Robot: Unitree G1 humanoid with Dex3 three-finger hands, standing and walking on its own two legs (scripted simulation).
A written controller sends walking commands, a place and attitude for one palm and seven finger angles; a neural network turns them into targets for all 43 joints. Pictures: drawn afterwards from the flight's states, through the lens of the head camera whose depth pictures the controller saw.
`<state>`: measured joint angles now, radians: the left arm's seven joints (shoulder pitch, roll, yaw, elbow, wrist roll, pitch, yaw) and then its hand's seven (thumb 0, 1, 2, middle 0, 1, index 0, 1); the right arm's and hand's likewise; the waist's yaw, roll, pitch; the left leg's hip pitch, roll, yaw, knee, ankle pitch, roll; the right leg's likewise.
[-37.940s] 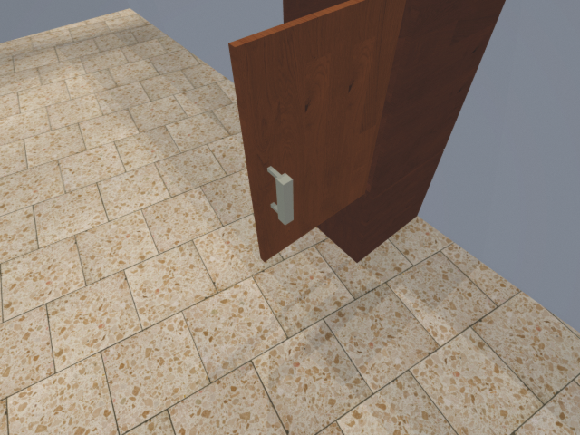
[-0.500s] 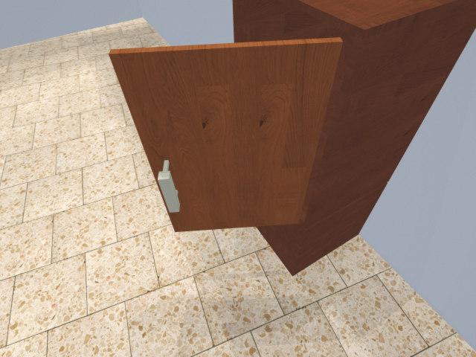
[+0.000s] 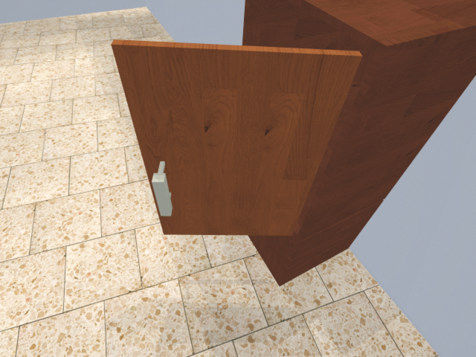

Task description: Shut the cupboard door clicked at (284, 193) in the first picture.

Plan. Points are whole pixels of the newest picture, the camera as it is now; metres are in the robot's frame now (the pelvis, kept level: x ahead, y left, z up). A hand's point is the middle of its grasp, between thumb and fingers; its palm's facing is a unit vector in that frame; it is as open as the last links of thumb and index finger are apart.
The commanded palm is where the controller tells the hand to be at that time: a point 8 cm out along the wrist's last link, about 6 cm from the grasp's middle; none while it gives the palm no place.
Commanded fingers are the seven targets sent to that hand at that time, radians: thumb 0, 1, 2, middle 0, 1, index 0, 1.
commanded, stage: come to a stop and stand still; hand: left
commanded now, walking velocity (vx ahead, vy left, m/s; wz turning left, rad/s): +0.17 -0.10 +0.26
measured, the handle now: (164, 188) +0.48 +0.20 -0.07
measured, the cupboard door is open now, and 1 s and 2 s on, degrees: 63 63 63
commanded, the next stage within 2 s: look again from close up in 1.18 s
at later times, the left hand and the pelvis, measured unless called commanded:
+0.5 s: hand out of the picture +0.04 +0.16 -0.17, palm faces +0.11 -0.98 -0.19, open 7.3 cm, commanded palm none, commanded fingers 0.00 0.90 0.90 -0.20 -0.30 -0.20 -0.30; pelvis +0.05 -0.01 +0.01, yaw +3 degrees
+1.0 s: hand out of the picture +0.01 +0.17 -0.16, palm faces +0.08 -0.98 -0.19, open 7.4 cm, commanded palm none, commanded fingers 0.00 0.90 0.90 -0.20 -0.30 -0.20 -0.30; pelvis +0.00 -0.01 +0.01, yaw +4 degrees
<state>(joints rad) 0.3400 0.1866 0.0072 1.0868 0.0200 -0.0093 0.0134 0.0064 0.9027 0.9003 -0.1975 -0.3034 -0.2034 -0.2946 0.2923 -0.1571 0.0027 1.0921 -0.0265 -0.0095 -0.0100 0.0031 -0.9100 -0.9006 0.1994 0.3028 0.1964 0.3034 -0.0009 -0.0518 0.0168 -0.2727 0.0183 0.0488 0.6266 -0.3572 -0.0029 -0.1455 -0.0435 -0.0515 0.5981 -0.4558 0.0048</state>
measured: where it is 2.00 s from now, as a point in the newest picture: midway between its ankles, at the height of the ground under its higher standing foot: outside the picture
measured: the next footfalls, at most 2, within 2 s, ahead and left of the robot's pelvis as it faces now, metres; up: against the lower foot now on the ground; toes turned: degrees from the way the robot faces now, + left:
right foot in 0.18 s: +0.05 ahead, -0.11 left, +0.00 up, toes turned -4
left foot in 0.52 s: +0.12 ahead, +0.08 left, +0.00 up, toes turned +8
